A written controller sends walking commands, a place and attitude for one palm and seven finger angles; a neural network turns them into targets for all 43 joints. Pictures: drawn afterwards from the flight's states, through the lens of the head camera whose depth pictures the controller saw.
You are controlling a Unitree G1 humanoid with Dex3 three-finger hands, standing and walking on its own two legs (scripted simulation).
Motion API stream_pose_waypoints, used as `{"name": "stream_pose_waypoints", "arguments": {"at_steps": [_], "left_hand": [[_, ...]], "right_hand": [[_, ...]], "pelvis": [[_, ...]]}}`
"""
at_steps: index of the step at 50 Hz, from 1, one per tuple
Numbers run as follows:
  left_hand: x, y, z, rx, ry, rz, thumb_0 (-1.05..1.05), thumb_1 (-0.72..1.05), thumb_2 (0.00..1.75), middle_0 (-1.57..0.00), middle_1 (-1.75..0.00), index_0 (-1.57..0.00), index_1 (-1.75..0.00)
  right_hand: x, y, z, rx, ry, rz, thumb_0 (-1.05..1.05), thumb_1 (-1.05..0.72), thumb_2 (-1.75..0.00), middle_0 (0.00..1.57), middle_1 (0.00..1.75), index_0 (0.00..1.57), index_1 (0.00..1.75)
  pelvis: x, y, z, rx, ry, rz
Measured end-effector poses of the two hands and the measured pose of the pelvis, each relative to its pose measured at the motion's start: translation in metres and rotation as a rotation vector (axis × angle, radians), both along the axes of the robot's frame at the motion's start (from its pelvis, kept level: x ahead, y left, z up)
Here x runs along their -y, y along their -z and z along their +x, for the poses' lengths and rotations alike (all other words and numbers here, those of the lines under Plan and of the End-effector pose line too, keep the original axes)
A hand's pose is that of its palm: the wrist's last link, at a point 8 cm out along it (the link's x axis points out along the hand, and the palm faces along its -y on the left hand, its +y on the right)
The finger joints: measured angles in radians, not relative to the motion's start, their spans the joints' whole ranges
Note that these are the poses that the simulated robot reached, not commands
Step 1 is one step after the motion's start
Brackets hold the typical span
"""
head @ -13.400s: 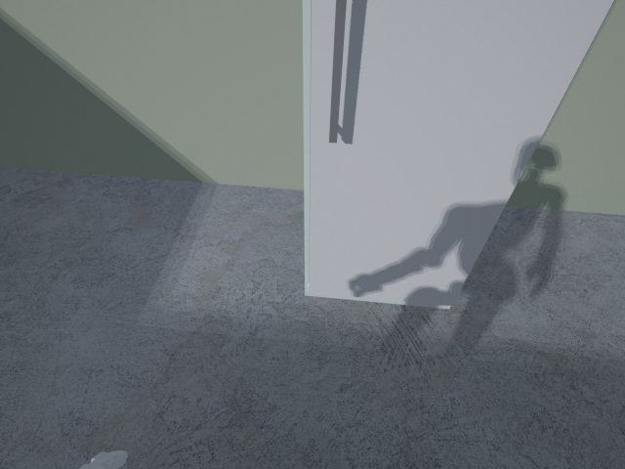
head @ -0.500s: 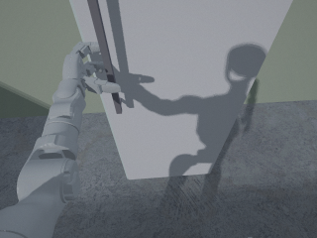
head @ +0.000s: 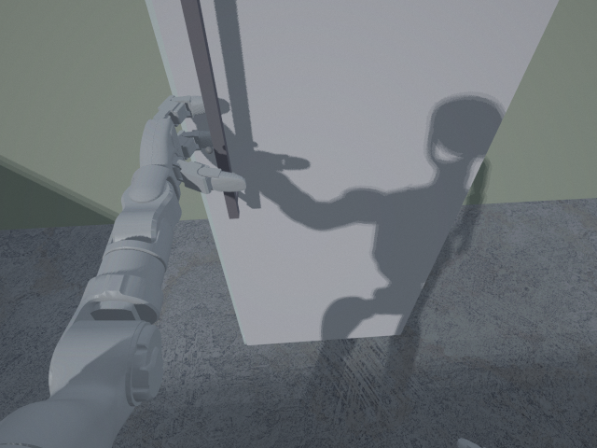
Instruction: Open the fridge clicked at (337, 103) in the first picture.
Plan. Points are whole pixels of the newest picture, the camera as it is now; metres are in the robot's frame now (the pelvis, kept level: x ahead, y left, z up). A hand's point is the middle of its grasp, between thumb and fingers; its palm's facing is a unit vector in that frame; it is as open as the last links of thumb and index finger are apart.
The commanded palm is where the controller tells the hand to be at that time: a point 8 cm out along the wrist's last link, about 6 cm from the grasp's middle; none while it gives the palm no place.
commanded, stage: slide the fingers in behind the handle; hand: left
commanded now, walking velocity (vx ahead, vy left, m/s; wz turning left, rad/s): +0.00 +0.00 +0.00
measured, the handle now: (212, 95) +0.52 +0.13 +0.22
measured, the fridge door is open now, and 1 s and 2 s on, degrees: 0 0 0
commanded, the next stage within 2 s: grip the handle and tug to test in 1.34 s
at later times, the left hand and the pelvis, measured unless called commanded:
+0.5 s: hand (225, 146) +0.45 +0.10 +0.19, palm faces +0.06 -1.00 +0.02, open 14.0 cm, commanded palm +0.42 +0.16 +0.18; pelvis +0.00 +0.00 +0.00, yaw +0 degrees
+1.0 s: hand (227, 147) +0.45 +0.10 +0.19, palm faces +0.08 -1.00 +0.01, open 14.4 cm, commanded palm +0.42 +0.15 +0.18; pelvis +0.01 -0.01 +0.00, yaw +0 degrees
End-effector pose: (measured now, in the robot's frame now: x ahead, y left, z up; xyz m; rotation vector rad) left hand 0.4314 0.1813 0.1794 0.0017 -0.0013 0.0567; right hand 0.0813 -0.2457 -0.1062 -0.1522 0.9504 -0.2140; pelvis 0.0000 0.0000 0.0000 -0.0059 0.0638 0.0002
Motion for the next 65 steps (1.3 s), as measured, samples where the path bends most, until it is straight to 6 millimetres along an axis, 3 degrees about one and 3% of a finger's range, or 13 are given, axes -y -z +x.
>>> {"name": "stream_pose_waypoints", "arguments": {"at_steps": [10,17,34,57,65], "left_hand": [[0.012,-0.012,-0.001,0.035,0.009,-0.012,-0.01,-0.50,0.30,-0.30,-1.21,-0.30,-1.20],[0.016,-0.004,-0.001,-0.007,0.001,-0.005,-0.01,-0.50,0.30,-0.30,-1.20,-0.30,-1.20],[0.025,-0.007,-0.005,0.017,-0.005,-0.017,-0.01,-0.50,0.30,-0.29,-1.19,-0.27,-1.18],[0.027,-0.008,-0.007,0.013,-0.012,-0.016,-0.01,-0.50,0.30,-0.25,-1.18,-0.23,-1.18],[0.027,-0.008,-0.006,0.006,-0.010,-0.011,-0.01,-0.50,0.30,-0.26,-1.19,-0.25,-1.19]], "right_hand": [[-0.005,-0.004,0.013,0.036,-0.027,-0.001,0.01,-0.90,-0.89,0.20,0.30,0.20,0.30],[-0.003,-0.002,0.007,0.020,-0.021,0.000,0.01,-0.90,-0.89,0.20,0.30,0.20,0.30],[0.005,-0.001,-0.005,0.001,0.009,0.003,0.01,-0.90,-0.90,0.20,0.30,0.20,0.30],[0.000,-0.005,0.032,0.037,-0.039,0.008,0.01,-0.90,-0.90,0.20,0.30,0.20,0.30],[-0.004,-0.006,0.036,0.039,-0.048,0.009,0.01,-0.90,-0.90,0.20,0.30,0.20,0.30]], "pelvis": [[-0.001,0.000,-0.002,0.002,-0.003,0.002],[-0.001,0.000,-0.003,0.004,-0.004,0.001],[0.005,-0.002,-0.002,0.016,0.009,0.004],[0.006,-0.003,0.008,0.017,-0.007,0.005],[0.004,-0.003,0.008,0.017,-0.011,0.005]]}}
